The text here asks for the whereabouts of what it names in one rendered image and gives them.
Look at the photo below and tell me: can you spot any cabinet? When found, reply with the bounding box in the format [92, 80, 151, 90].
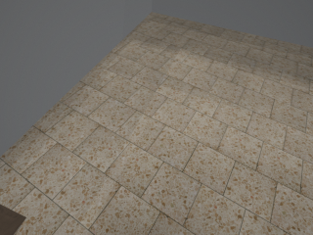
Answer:
[0, 204, 26, 235]

